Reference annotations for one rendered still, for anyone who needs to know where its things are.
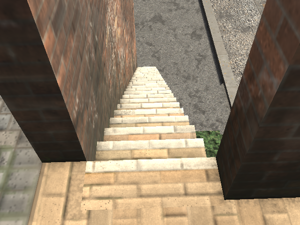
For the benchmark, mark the stairs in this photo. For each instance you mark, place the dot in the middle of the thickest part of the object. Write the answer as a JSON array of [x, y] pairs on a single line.
[[149, 123]]

